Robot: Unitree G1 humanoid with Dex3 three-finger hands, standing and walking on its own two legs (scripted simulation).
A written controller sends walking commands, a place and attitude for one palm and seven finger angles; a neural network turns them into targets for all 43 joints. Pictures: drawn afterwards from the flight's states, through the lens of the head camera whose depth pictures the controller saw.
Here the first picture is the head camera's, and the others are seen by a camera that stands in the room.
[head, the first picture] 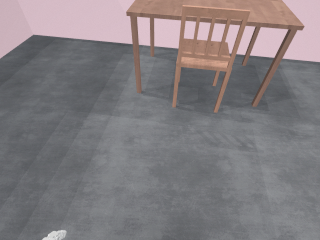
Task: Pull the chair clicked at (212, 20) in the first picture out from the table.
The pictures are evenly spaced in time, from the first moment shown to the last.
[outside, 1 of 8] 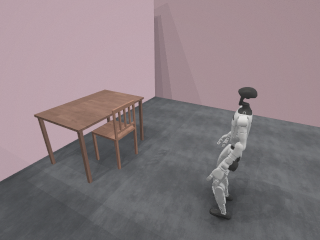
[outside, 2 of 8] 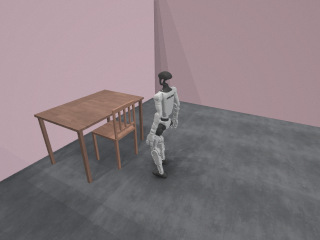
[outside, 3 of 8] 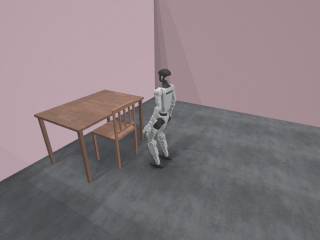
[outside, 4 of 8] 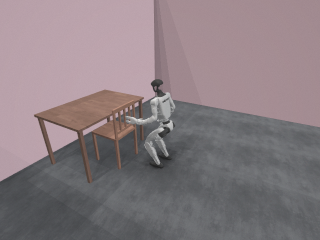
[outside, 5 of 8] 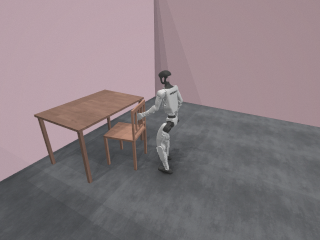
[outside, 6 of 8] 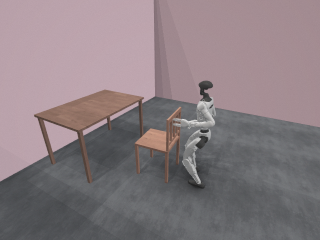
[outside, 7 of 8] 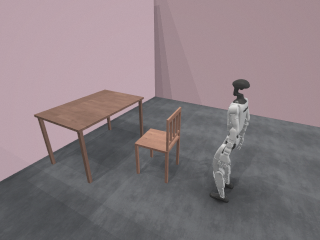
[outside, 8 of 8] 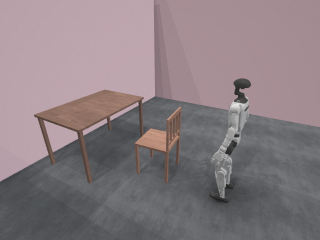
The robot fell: no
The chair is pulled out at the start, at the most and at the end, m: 0.00 0.65 0.65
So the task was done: yes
